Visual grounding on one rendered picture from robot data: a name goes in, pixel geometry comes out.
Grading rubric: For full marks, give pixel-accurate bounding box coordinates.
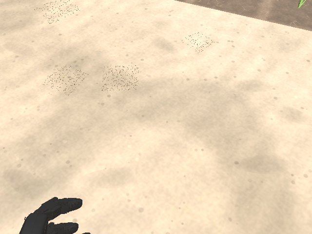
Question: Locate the left robot hand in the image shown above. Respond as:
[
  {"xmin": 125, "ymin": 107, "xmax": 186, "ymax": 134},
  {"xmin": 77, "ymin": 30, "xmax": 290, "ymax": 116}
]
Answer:
[{"xmin": 19, "ymin": 197, "xmax": 91, "ymax": 234}]

